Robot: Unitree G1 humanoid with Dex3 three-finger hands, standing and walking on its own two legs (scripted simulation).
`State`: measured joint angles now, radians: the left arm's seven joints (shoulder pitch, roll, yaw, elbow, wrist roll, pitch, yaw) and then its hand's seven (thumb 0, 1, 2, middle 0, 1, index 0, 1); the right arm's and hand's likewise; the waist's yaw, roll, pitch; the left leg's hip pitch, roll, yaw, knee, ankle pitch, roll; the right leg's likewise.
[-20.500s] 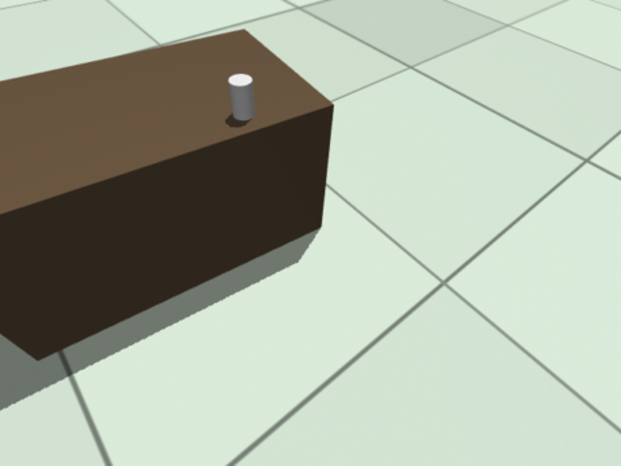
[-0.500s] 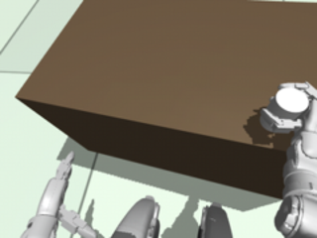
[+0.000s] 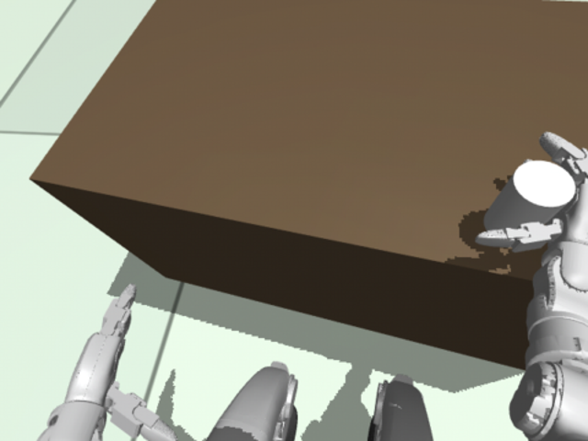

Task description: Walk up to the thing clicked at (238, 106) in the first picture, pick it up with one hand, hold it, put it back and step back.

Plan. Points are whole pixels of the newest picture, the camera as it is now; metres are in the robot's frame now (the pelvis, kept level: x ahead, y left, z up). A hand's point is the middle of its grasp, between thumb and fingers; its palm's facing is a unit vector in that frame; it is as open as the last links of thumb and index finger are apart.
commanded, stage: withdraw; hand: right
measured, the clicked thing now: (524, 205) +0.46 -0.23 +0.00
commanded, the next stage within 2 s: rise in 0.34 s
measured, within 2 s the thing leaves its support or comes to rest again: neither
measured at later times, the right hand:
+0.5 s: hand out of the picture +0.48 -0.30 +0.15, palm faces +0.24 +0.97 -0.05, open 17.5 cm
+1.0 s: hand out of the picture +0.36 -0.37 +0.12, palm faces +0.42 +0.82 -0.39, open 17.3 cm
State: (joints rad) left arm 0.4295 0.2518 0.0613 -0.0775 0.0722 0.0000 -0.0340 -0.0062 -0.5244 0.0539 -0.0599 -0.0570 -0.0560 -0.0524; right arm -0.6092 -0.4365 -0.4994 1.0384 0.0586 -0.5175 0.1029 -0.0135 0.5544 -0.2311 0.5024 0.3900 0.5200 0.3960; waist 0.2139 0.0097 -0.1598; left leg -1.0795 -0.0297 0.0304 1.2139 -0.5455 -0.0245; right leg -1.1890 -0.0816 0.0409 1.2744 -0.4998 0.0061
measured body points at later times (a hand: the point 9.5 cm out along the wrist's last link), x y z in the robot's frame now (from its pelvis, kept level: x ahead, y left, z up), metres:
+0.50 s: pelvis +0.02 +0.00 +0.05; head +0.10 -0.03 +0.49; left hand +0.17 +0.26 +0.03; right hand +0.46 -0.35 +0.15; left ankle +0.02 +0.14 -0.62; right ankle +0.05 -0.12 -0.62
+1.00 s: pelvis +0.04 -0.01 +0.09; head +0.08 -0.02 +0.53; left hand +0.21 +0.24 +0.05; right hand +0.34 -0.41 +0.14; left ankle +0.02 +0.14 -0.62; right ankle +0.05 -0.12 -0.62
